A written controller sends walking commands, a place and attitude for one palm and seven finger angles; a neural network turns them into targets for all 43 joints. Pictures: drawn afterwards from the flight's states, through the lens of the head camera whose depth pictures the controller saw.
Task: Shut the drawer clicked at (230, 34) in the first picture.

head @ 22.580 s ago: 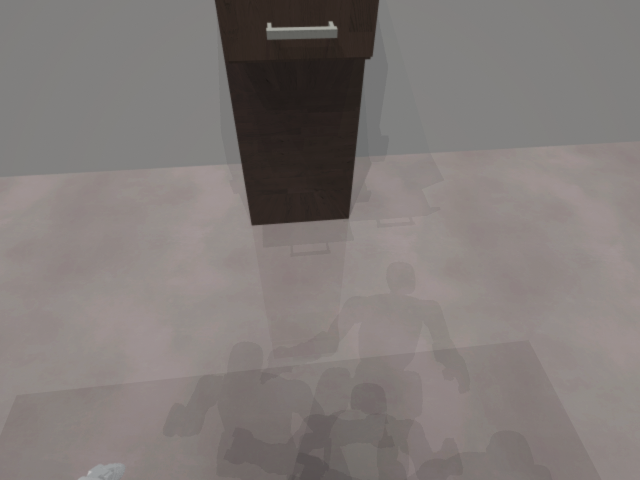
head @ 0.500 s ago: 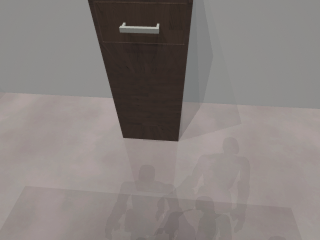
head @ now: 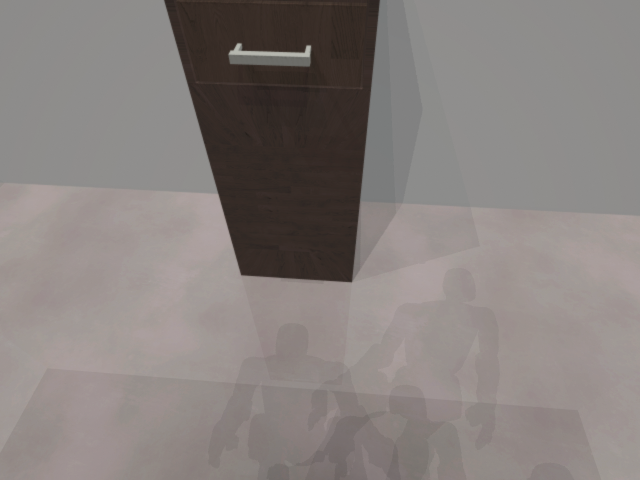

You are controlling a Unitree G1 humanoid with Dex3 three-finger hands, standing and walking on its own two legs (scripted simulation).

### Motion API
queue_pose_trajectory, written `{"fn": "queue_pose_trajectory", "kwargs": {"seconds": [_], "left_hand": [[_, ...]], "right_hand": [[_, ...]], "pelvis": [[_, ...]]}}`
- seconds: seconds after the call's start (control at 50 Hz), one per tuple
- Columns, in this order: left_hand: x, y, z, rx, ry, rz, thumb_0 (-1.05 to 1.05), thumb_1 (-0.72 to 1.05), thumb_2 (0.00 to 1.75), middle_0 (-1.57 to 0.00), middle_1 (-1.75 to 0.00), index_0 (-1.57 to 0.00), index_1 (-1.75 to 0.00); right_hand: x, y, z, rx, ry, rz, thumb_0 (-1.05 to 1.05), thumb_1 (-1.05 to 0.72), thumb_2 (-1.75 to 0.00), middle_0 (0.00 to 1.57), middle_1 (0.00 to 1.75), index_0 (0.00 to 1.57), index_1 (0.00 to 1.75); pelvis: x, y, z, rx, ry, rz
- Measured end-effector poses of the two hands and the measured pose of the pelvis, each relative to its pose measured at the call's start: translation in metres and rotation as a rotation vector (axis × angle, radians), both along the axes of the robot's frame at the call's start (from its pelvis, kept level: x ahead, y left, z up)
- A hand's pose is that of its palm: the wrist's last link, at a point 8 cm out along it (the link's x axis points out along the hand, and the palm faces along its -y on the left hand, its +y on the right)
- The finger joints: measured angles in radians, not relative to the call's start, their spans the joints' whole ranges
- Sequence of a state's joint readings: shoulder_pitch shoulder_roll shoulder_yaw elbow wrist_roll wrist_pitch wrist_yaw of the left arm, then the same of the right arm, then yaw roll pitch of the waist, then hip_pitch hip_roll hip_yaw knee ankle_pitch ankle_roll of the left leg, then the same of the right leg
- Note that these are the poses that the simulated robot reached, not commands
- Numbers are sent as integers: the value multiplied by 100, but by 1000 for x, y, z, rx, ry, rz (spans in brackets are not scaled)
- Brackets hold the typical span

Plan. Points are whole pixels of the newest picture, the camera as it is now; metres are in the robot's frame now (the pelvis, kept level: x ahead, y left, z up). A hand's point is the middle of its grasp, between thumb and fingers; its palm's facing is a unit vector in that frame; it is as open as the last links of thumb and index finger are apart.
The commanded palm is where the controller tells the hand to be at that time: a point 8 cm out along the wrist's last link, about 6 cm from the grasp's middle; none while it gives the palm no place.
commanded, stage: look to check the result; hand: left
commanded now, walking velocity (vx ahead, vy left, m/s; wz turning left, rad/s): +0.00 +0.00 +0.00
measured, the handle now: (271, 53) +0.89 +0.15 +0.11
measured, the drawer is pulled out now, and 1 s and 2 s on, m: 0.00 0.00 0.00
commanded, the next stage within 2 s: stand and wait in 0.34 s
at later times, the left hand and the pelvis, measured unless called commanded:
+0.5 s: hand out of the picture +0.06 +0.20 -0.17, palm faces +0.01 -0.96 -0.27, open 7.4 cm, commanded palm none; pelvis +0.02 -0.01 +0.00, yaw +0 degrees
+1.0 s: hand out of the picture +0.07 +0.21 -0.16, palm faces +0.00 -0.96 -0.30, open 7.4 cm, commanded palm none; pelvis +0.02 -0.01 +0.00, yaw +0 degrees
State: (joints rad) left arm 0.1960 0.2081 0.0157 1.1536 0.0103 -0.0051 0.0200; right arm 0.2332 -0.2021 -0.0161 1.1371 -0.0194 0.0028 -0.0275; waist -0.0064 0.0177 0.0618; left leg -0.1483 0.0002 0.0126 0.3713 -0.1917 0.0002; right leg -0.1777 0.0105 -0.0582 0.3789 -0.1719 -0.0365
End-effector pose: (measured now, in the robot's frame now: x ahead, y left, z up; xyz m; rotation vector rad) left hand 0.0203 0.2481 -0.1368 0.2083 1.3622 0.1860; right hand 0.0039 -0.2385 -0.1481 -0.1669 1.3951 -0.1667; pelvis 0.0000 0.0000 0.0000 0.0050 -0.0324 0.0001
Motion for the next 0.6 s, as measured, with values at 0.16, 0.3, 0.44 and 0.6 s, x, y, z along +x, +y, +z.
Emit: {"fn": "queue_pose_trajectory", "kwargs": {"seconds": [0.16, 0.3, 0.44, 0.6], "left_hand": [[5, 2, 3, 18, 4, 0, 0, 90, 90, -20, -30, -20, -30], [16, 0, 4, 17, -8, -7, 0, 90, 90, -20, -30, -20, -30], [31, -3, 5, 15, -34, -15, 0, 90, 90, -20, -30, -20, -30], [45, -3, 7, 20, -65, -24, 0, 90, 90, -20, -30, -20, -30]], "right_hand": [[10, -7, 0, -3, -2, 12, 0, -90, -90, 20, 30, 20, 30], [19, -12, 1, -5, -9, 17, 0, -90, -90, 20, 30, 20, 30], [29, -16, 3, -14, -23, 16, 0, -90, -90, 20, 30, 20, 30], [38, -21, 4, -22, -44, 19, 0, -90, -90, 20, 30, 20, 30]], "pelvis": [[4, -4, 1, 0, 2, 1], [9, -7, 1, -1, 7, 1], [15, -9, 2, -1, 7, 0], [18, -10, 2, 0, 5, 0]]}}
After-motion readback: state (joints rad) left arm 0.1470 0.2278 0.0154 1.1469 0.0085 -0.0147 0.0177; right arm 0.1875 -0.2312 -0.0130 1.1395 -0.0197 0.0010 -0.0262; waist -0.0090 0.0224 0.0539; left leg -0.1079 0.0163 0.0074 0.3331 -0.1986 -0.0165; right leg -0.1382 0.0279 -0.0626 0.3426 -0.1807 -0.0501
